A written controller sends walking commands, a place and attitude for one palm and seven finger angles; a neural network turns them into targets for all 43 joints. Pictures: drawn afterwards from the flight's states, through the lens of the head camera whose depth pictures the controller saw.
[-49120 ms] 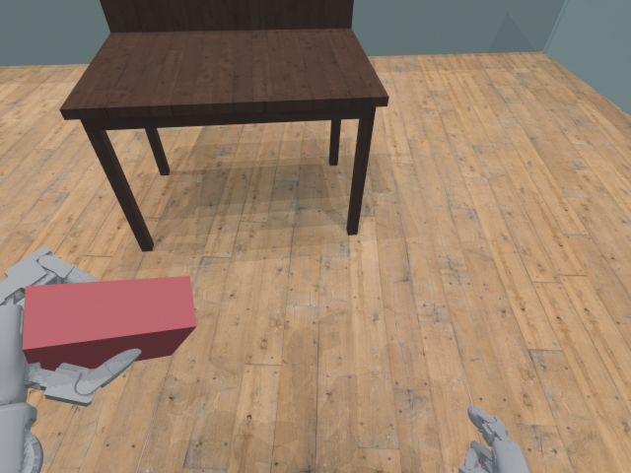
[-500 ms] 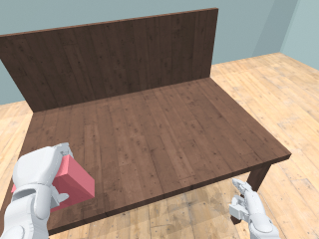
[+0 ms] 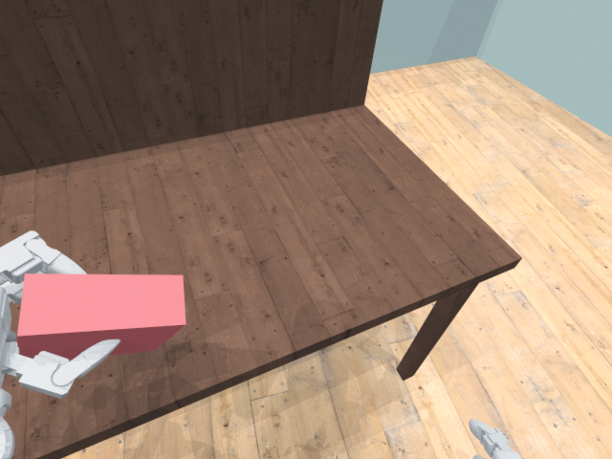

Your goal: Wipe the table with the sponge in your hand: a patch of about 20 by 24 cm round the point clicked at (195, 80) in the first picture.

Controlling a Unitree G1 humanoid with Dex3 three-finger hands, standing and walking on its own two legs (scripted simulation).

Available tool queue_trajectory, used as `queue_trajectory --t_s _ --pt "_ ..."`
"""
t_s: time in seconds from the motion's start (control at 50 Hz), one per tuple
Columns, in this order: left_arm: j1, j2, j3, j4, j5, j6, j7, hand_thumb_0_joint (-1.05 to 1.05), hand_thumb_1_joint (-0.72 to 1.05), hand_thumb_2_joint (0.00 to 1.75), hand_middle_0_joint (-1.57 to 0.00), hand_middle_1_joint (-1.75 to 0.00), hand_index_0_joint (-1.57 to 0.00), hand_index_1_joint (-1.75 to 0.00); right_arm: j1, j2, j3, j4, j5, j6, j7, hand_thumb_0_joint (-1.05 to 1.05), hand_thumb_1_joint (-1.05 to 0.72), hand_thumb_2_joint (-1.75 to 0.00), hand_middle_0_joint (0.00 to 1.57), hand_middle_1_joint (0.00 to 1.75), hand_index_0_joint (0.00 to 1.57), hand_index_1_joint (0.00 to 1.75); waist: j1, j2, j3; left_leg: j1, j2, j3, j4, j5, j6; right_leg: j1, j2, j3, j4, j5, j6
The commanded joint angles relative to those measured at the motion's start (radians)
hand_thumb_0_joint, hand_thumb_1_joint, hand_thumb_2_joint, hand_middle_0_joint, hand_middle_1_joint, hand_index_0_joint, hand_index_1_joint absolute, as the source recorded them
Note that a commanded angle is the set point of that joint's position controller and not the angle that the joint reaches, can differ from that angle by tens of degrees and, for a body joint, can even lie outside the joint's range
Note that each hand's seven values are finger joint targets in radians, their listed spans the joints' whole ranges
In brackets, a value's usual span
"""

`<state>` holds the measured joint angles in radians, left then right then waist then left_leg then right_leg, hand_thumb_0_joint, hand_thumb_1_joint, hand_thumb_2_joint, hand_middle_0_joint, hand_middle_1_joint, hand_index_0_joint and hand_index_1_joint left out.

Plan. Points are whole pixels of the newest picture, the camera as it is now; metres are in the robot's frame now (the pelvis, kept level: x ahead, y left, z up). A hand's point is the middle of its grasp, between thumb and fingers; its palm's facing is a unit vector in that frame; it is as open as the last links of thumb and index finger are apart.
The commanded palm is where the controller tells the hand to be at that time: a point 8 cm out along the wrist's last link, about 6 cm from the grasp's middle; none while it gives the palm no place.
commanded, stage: step back with the hand held close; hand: left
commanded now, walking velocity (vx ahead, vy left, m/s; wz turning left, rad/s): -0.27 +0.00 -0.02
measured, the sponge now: (125, 318) +0.23 +0.21 +0.13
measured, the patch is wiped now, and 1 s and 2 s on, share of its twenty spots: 1.00 1.00 1.00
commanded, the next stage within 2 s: stop stepping back and stand still in 0.98 s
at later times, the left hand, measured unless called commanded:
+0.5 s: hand (7, 355) +0.17 +0.27 +0.17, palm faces +0.43 -0.83 -0.35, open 9.3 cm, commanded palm +0.12 +0.29 +0.19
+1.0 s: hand out of the picture +0.05 +0.27 +0.16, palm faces +0.40 -0.84 -0.38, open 9.3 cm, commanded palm -0.02 +0.30 +0.19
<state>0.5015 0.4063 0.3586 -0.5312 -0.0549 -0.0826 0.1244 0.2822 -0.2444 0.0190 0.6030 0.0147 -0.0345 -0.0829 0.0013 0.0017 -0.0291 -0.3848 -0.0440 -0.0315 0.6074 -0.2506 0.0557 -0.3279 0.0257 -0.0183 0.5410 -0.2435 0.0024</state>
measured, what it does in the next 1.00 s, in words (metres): walks backwards: right foot, then left foot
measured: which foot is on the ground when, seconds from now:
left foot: down 0.00-0.68, up 0.70-0.86, down 0.88-1.00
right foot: down 0.00-0.30, up 0.32-0.50, down 0.52-0.90, up 0.92-1.00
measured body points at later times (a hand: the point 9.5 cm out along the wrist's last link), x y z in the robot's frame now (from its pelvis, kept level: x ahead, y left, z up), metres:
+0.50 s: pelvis -0.04 +0.01 +0.00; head -0.03 +0.05 +0.45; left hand +0.14 +0.31 +0.19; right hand +0.15 -0.20 -0.06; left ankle +0.04 +0.08 -0.73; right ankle -0.06 -0.13 -0.73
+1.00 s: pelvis -0.17 +0.01 -0.01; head -0.14 +0.06 +0.44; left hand +0.02 +0.31 +0.18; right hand +0.01 -0.23 -0.06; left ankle -0.15 +0.13 -0.73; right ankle -0.10 -0.12 -0.69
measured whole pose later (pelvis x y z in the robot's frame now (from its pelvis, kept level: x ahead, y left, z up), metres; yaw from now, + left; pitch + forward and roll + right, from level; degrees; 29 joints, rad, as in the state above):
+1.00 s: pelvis -0.17 +0.01 -0.01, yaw +1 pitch +2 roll +0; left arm 0.49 0.43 0.41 -0.63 -0.04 -0.12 0.15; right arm 0.18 -0.18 -0.01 0.57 0.01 -0.09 -0.05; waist -0.02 -0.12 0.01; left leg -0.39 0.02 0.05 0.67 -0.32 0.01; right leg -0.60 0.02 0.06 0.94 -0.44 0.03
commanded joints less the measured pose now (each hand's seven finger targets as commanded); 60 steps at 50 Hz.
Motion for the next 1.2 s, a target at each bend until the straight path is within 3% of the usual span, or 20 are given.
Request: queue_trajectory --t_s 0.0,0.14,0.22,0.28,0.42,0.5,0.58,0.62,0.66,0.68,0.72,0.82,0.86,0.88,0.9,0.94,0.98,1.1,1.16,1.18 --pt "-0.055 0.153 0.096 -0.249 0.006 -0.090 0.018 0.00 0.10 1.30 -1.20 -1.60 -1.20 -1.60 -0.177 -0.144 -0.055 -0.196 -0.008 -0.081 -0.004 0.00 -0.90 -0.90 0.20 0.30 0.20 0.30 0.018 0.080 -0.132 -0.075 0.177 -0.239 -0.169 -0.016 0.026 0.132 -0.060 0.072 -0.023 0.114 -0.028" --pt "-0.048 0.170 0.109 -0.255 -0.015 -0.117 0.033 0.00 0.10 1.30 -1.20 -1.60 -1.20 -1.60 -0.148 -0.119 -0.068 -0.188 -0.002 -0.058 -0.002 0.00 -0.90 -0.90 0.20 0.30 0.20 0.30 -0.021 -0.064 -0.132 0.022 0.085 -0.115 0.145 -0.114 -0.036 -0.122 -0.267 0.218 -0.140 0.140 -0.135" --pt "-0.054 0.175 0.126 -0.266 -0.007 -0.119 0.033 0.00 0.10 1.30 -1.20 -1.60 -1.20 -1.60 -0.172 -0.129 -0.062 -0.214 -0.004 -0.053 -0.008 0.00 -0.90 -0.90 0.20 0.30 0.20 0.30 -0.014 0.059 -0.080 -0.036 0.138 -0.192 -0.050 -0.202 -0.008 -0.149 -0.137 0.101 -0.038 -0.017 -0.070" --pt "-0.112 0.159 0.134 -0.298 0.027 -0.121 0.028 0.00 0.10 1.30 -1.20 -1.60 -1.20 -1.60 -0.183 -0.137 -0.065 -0.208 -0.025 -0.078 -0.008 0.00 -0.90 -0.90 0.20 0.30 0.20 0.30 -0.003 0.291 -0.107 -0.168 0.276 -0.420 -0.370 -0.340 0.063 0.017 0.035 0.040 0.309 -0.133 0.008" --pt "-0.101 0.096 0.048 -0.261 0.019 -0.099 0.016 0.00 0.10 1.30 -1.20 -1.60 -1.20 -1.60 -0.169 -0.110 -0.042 -0.156 -0.029 -0.105 0.018 0.00 -0.90 -0.90 0.20 0.30 0.20 0.30 0.016 0.157 -0.152 0.173 0.261 -0.294 -0.202 0.315 0.046 -0.053 0.012 0.077 -0.008 -0.106 -0.003" --pt "-0.127 0.129 0.075 -0.264 0.030 -0.119 0.001 0.00 0.10 1.30 -1.20 -1.60 -1.20 -1.60 -0.187 -0.124 -0.045 -0.143 -0.029 -0.093 0.022 0.00 -0.90 -0.90 0.20 0.30 0.20 0.30 0.013 0.172 -0.174 0.098 0.243 -0.260 -0.180 0.254 0.022 0.087 0.007 0.080 -0.091 0.041 -0.011" --pt "-0.067 0.148 0.127 -0.268 0.028 -0.125 -0.003 0.00 0.10 1.30 -1.20 -1.60 -1.20 -1.60 -0.190 -0.122 -0.070 -0.173 -0.020 -0.081 0.018 0.00 -0.90 -0.90 0.20 0.30 0.20 0.30 0.011 0.162 -0.193 -0.051 0.233 -0.252 -0.217 -0.131 0.034 0.139 0.012 0.081 0.002 -0.010 -0.017" --pt "-0.068 0.155 0.139 -0.266 0.029 -0.128 -0.001 0.00 0.10 1.30 -1.20 -1.60 -1.20 -1.60 -0.191 -0.121 -0.072 -0.183 -0.019 -0.077 0.015 0.00 -0.90 -0.90 0.20 0.30 0.20 0.30 0.005 0.081 -0.141 -0.162 0.191 -0.216 -0.123 -0.347 0.017 0.117 -0.048 0.127 -0.051 0.032 -0.047" --pt "-0.046 0.193 0.146 -0.274 0.010 -0.127 0.014 0.00 0.10 1.30 -1.20 -1.60 -1.20 -1.60 -0.160 -0.106 -0.076 -0.178 -0.015 -0.070 0.011 0.00 -0.90 -0.90 0.20 0.30 0.20 0.30 -0.002 -0.136 -0.148 0.011 0.037 -0.069 0.302 -0.261 -0.072 -0.156 -0.255 0.304 -0.218 0.047 -0.165" --pt "-0.072 0.159 0.090 -0.295 0.005 -0.120 0.017 0.00 0.10 1.30 -1.20 -1.60 -1.20 -1.60 -0.169 -0.081 -0.065 -0.178 -0.010 -0.062 0.016 0.00 -0.90 -0.90 0.20 0.30 0.20 0.30 -0.012 -0.203 -0.157 0.043 0.022 -0.032 0.491 -0.185 -0.092 -0.228 -0.356 0.341 -0.250 0.213 -0.212" --pt "-0.131 0.177 0.105 -0.279 0.000 -0.106 0.024 0.00 0.10 1.30 -1.20 -1.60 -1.20 -1.60 -0.204 -0.055 -0.050 -0.194 -0.001 -0.048 0.015 0.00 -0.90 -0.90 0.20 0.30 0.20 0.30 -0.022 -0.192 -0.130 -0.057 0.069 -0.056 0.620 -0.259 -0.084 -0.178 -0.383 0.304 -0.197 0.468 -0.210" --pt "-0.094 0.176 0.117 -0.259 0.014 -0.111 0.030 0.00 0.10 1.30 -1.20 -1.60 -1.20 -1.60 -0.183 -0.088 -0.056 -0.189 -0.002 -0.041 -0.003 0.00 -0.90 -0.90 0.20 0.30 0.20 0.30 -0.031 -0.010 -0.139 0.023 0.083 0.024 -0.054 -0.065 -0.060 -0.037 -0.258 0.177 0.029 0.557 -0.086" --pt "-0.065 0.192 0.152 -0.323 0.007 -0.124 0.039 0.00 0.10 1.30 -1.20 -1.60 -1.20 -1.60 -0.171 -0.136 -0.088 -0.209 0.002 -0.063 0.001 0.00 -0.90 -0.90 0.20 0.30 0.20 0.30 -0.010 0.250 -0.178 0.174 0.323 -0.219 -0.210 0.409 0.032 -0.167 -0.063 0.053 0.263 0.141 0.006" --pt "-0.053 0.158 0.136 -0.345 0.001 -0.136 0.033 0.00 0.10 1.30 -1.20 -1.60 -1.20 -1.60 -0.147 -0.123 -0.098 -0.197 0.006 -0.082 0.019 0.00 -0.90 -0.90 0.20 0.30 0.20 0.30 -0.002 0.264 -0.214 0.323 0.392 -0.215 -0.176 0.721 0.056 -0.322 -0.005 0.054 0.404 -0.192 0.011" --pt "-0.043 0.179 0.144 -0.385 0.009 -0.139 0.029 0.00 0.10 1.30 -1.20 -1.60 -1.20 -1.60 -0.123 -0.104 -0.087 -0.191 -0.022 -0.102 0.027 0.00 -0.90 -0.90 0.20 0.30 0.20 0.30 -0.019 0.263 -0.250 0.321 0.393 -0.280 -0.138 0.780 0.088 -0.364 -0.008 0.091 0.518 -0.296 0.024" --pt "-0.061 0.142 0.125 -0.408 0.003 -0.125 0.036 0.00 0.10 1.30 -1.20 -1.60 -1.20 -1.60 -0.107 -0.107 -0.092 -0.144 -0.013 -0.124 0.043 0.00 -0.90 -0.90 0.20 0.30 0.20 0.30 -0.025 0.192 -0.204 0.321 0.360 -0.190 -0.105 0.851 0.079 -0.352 -0.009 0.118 0.492 -0.245 0.026" --pt "-0.069 0.124 0.105 -0.406 0.011 -0.106 0.040 0.00 0.10 1.30 -1.20 -1.60 -1.20 -1.60 -0.115 -0.104 -0.092 -0.140 -0.001 -0.139 0.051 0.00 -0.90 -0.90 0.20 0.30 0.20 0.30 -0.019 0.191 -0.172 0.286 0.334 -0.136 -0.134 0.761 0.050 -0.286 -0.014 0.077 0.397 -0.165 0.028" --pt "-0.051 0.111 0.101 -0.246 0.003 -0.086 0.036 0.00 0.10 1.30 -1.20 -1.60 -1.20 -1.60 -0.142 -0.107 -0.066 -0.162 -0.003 -0.137 0.039 0.00 -0.90 -0.90 0.20 0.30 0.20 0.30 -0.014 0.237 -0.092 0.012 0.303 -0.150 -0.216 -0.054 0.033 -0.031 0.000 0.030 0.150 -0.125 0.015" --pt "-0.075 0.150 0.124 -0.181 0.018 -0.082 0.024 0.00 0.10 1.30 -1.20 -1.60 -1.20 -1.60 -0.127 -0.117 -0.057 -0.170 0.000 -0.129 0.033 0.00 -0.90 -0.90 0.20 0.30 0.20 0.30 -0.006 0.063 -0.092 -0.100 0.183 -0.062 0.028 -0.366 -0.015 0.125 -0.016 -0.009 -0.137 0.071 -0.008" --pt "-0.110 0.142 0.106 -0.183 0.015 -0.090 0.019 0.00 0.10 1.30 -1.20 -1.60 -1.20 -1.60 -0.136 -0.094 -0.053 -0.177 0.005 -0.122 0.031 0.00 -0.90 -0.90 0.20 0.30 0.20 0.30 -0.005 -0.096 -0.091 -0.110 0.108 0.025 0.283 -0.343 -0.037 0.096 -0.118 0.062 -0.211 0.127 -0.067"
